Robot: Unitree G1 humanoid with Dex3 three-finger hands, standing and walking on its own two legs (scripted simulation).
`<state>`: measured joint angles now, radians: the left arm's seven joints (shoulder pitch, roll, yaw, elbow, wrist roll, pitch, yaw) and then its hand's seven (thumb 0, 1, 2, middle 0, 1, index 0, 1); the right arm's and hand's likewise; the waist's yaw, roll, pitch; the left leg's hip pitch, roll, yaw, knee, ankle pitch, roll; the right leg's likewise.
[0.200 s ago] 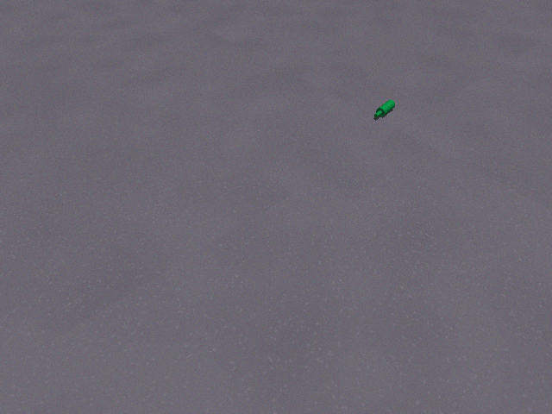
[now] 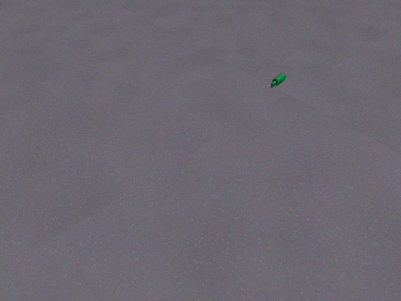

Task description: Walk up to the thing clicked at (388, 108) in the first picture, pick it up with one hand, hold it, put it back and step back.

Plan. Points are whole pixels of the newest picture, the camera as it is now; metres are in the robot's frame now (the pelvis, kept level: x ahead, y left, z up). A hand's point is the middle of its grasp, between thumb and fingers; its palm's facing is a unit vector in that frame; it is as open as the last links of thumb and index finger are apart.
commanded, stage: stand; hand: left
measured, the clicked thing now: (277, 80) +2.06 -0.68 -0.75
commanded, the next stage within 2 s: walk up in 0.92 s
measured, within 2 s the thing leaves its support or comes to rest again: neither
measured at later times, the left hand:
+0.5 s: hand out of the picture +0.09 +0.26 -0.16, palm faces -0.03 -0.94 -0.34, open 7.3 cm
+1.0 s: hand out of the picture +0.10 +0.27 -0.15, palm faces +0.02 -0.95 -0.32, open 7.3 cm
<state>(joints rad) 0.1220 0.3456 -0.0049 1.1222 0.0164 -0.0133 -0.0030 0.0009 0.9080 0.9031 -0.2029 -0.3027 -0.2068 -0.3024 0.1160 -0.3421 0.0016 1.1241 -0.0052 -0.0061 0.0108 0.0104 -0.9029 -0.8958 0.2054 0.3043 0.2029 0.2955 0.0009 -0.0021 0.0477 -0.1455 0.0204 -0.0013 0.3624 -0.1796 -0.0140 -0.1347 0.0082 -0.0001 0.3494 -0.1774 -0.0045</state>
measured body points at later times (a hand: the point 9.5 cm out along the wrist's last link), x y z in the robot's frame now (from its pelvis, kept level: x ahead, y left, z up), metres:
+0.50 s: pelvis +0.01 +0.00 +0.00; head +0.02 +0.01 +0.45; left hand +0.09 +0.31 -0.13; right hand +0.09 -0.29 -0.13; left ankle +0.01 +0.13 -0.75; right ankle +0.01 -0.12 -0.75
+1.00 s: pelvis +0.02 +0.00 +0.00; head +0.02 +0.01 +0.45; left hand +0.10 +0.32 -0.13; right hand +0.09 -0.31 -0.13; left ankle +0.01 +0.13 -0.75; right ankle +0.00 -0.12 -0.73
